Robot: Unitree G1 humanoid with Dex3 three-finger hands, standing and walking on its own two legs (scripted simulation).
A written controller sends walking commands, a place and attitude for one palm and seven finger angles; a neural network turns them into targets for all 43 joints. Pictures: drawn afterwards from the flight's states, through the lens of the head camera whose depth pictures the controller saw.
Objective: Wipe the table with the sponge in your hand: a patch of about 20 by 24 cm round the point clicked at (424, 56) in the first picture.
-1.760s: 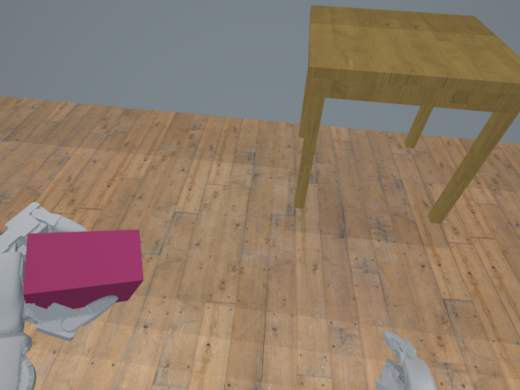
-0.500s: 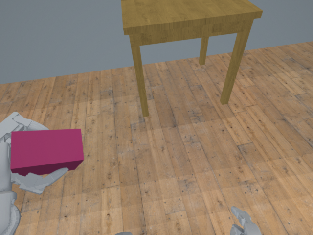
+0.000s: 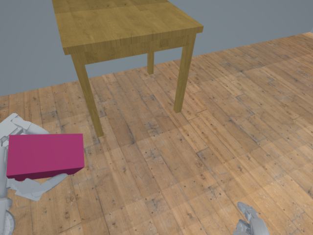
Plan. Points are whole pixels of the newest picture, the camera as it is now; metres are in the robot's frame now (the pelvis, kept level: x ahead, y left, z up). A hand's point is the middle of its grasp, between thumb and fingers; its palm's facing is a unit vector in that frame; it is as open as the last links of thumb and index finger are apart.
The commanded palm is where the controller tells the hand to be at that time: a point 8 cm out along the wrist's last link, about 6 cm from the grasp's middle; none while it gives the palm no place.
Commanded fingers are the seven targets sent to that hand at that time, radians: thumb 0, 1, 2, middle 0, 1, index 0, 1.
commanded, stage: walk to a spot facing it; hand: left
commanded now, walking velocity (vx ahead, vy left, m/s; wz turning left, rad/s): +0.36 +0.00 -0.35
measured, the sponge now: (57, 157) +0.22 +0.21 +0.16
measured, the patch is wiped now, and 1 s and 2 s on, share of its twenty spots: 0.00 0.00 0.00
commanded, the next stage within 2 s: turn to face it in 1.26 s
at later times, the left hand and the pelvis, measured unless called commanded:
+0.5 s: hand (125, 90) +0.41 +0.12 +0.17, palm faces +0.15 -0.83 -0.53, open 10.4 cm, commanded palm +0.35 +0.19 +0.19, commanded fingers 0.00 0.10 1.30 -1.20 -1.60 -1.20 -1.60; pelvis +0.14 -0.06 -0.01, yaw -11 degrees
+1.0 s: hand (139, 50) +0.56 +0.10 +0.20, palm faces +0.18 -0.89 -0.42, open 10.4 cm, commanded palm +0.52 +0.16 +0.19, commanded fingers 0.00 0.10 1.30 -1.20 -1.60 -1.20 -1.60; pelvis +0.30 -0.07 +0.01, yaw -15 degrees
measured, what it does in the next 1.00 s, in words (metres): walks ahead, turning right: right foot, then left foot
